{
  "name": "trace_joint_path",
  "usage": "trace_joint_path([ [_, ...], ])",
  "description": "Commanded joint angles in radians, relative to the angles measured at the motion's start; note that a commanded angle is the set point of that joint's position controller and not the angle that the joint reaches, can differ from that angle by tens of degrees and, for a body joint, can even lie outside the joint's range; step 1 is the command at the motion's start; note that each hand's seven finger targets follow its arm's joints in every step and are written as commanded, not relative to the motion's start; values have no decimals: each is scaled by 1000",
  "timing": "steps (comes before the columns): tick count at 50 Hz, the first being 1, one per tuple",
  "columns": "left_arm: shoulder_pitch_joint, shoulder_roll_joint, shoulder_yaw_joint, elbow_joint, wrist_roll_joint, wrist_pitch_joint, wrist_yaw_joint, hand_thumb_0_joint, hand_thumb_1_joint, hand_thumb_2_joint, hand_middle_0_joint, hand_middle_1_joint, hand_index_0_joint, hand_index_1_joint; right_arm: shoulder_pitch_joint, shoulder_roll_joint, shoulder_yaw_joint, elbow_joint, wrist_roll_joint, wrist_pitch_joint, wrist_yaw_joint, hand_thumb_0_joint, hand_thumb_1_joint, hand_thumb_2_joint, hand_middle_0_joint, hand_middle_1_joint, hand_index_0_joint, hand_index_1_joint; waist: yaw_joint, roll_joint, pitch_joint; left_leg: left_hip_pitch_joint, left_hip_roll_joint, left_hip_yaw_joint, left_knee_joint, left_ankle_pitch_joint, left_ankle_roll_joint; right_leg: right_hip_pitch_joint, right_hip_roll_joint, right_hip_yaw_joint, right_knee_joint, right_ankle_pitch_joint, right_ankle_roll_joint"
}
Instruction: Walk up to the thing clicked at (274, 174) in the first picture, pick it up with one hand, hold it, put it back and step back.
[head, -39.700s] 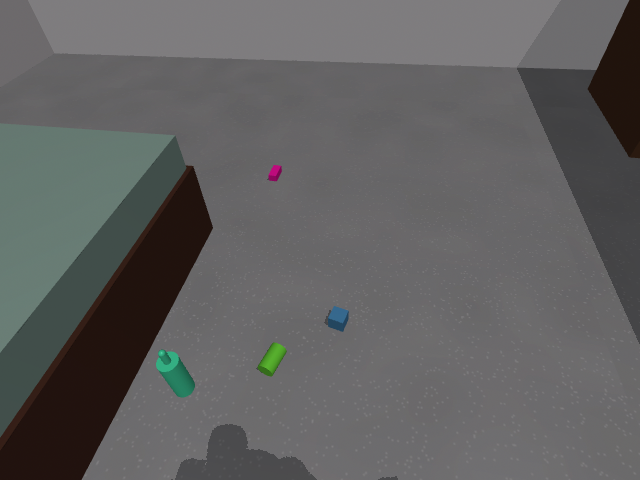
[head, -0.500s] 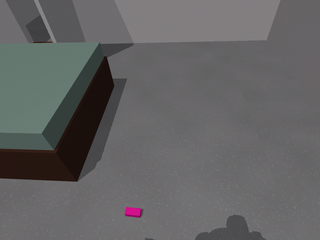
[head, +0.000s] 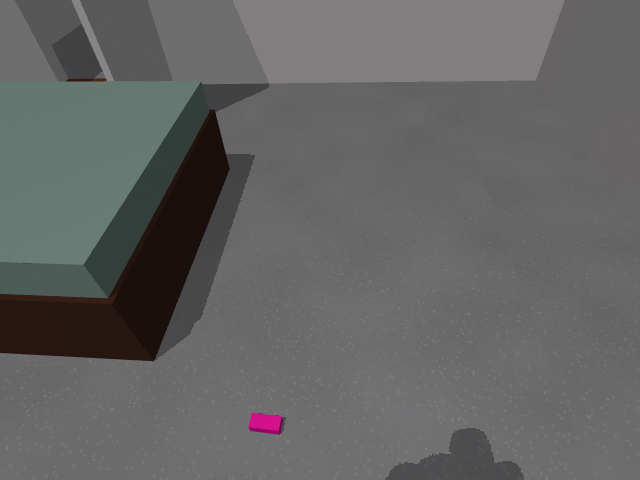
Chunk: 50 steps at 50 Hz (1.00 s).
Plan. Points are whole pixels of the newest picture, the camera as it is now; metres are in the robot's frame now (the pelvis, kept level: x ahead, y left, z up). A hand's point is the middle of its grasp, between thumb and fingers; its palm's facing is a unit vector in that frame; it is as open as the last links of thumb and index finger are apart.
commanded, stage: walk up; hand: left
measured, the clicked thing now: (265, 423) +0.48 +0.23 -0.76
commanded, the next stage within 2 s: stand in 0.22 s
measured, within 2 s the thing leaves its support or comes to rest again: neither
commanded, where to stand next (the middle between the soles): +0.08 +0.01 m, yaw -2 degrees
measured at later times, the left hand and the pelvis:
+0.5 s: hand out of the picture +0.08 +0.25 -0.15, palm faces -0.01 -0.94 -0.34, open 7.4 cm; pelvis +0.00 +0.00 +0.00, yaw +0 degrees
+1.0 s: hand out of the picture +0.05 +0.25 -0.16, palm faces -0.02 -0.94 -0.35, open 7.4 cm; pelvis -0.01 -0.01 +0.00, yaw +0 degrees
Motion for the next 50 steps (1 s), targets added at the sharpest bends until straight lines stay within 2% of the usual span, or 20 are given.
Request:
trace_joint_path([
  [1,-65,217,40,-65,3,-25,12,0,900,900,-200,-300,-200,-300,-52,-211,-45,-59,3,-25,-16,0,-900,-900,200,300,200,300,0,-7,-83,-26,103,-67,-54,164,34,40,-82,60,-47,113,-45],
  [5,-59,216,41,-65,0,-23,13,0,900,900,-200,-300,-200,-300,-54,-208,-42,-60,2,-25,-16,0,-900,-900,200,300,200,300,5,-2,-64,-37,102,-75,-59,169,33,34,-76,55,-43,112,-43],
  [10,-52,218,44,-69,4,-24,13,0,900,900,-200,-300,-200,-300,-47,-205,-42,-62,2,-23,-15,0,-900,-900,200,300,200,300,3,-15,-91,-20,103,-67,-44,187,36,46,-83,57,-43,126,-45],
  [11,-41,214,35,-64,0,-20,14,0,900,900,-200,-300,-200,-300,-61,-212,-36,-69,-1,-31,-21,0,-900,-900,200,300,200,300,5,-29,-66,-7,131,-84,-49,307,28,21,-92,65,-31,210,-42],
  [14,-38,209,34,-66,-4,-15,15,0,900,900,-200,-300,-200,-300,-46,-217,-36,-65,2,-38,-25,0,-900,-900,200,300,200,300,1,-21,-82,4,130,-76,-40,352,24,42,-93,60,-32,243,-37],
  [19,-30,212,32,-63,-2,-12,11,0,900,900,-200,-300,-200,-300,-60,-212,-32,-67,3,-33,-23,0,-900,-900,200,300,200,300,3,-4,-82,-5,125,-73,-60,239,22,43,-88,64,-51,159,-37],
  [22,-37,217,33,-68,-1,-11,10,0,900,900,-200,-300,-200,-300,-54,-213,-30,-66,2,-32,-23,0,-900,-900,200,300,200,300,0,-5,-85,-8,123,-70,-66,210,18,32,-90,71,-58,131,-42],
  [31,-26,216,31,-64,1,-9,7,0,900,900,-200,-300,-200,-300,-61,-216,-28,-66,1,-34,-21,0,-900,-900,200,300,200,300,3,0,-73,-8,126,-75,-70,185,19,13,-89,75,-62,108,-46],
  [34,-29,215,29,-65,-2,-12,5,0,900,900,-200,-300,-200,-300,-44,-214,-27,-62,1,-32,-20,0,-900,-900,200,300,200,300,-5,-13,-60,-17,118,-69,-66,144,21,2,-92,84,-75,89,-46],
  [36,-13,213,28,-62,-1,-11,3,0,900,900,-200,-300,-200,-300,-46,-219,-27,-60,2,-33,-20,0,-900,-900,200,300,200,300,0,2,-51,-23,123,-76,-78,116,21,-3,-87,83,-74,69,-46],
  [42,-12,219,30,-67,1,-12,5,0,900,900,-200,-300,-200,-300,-46,-218,-29,-63,1,-32,-19,0,-900,-900,200,300,200,300,2,-16,-69,-19,125,-76,-68,135,23,4,-90,84,-72,83,-47],
  [46,-8,218,28,-65,-1,-12,4,0,900,900,-200,-300,-200,-300,-34,-221,-28,-57,0,-31,-18,0,-900,-900,200,300,200,300,0,-11,-47,-31,123,-79,-77,85,19,-11,-87,87,-79,28,-47],
  [50,-7,219,28,-67,1,-9,3,0,900,900,-200,-300,-200,-300,-28,-224,-29,-56,-1,-29,-19,0,-900,-900,200,300,200,300,0,-7,-46,-45,120,-80,-82,62,18,-11,-85,89,-78,16,-49],
])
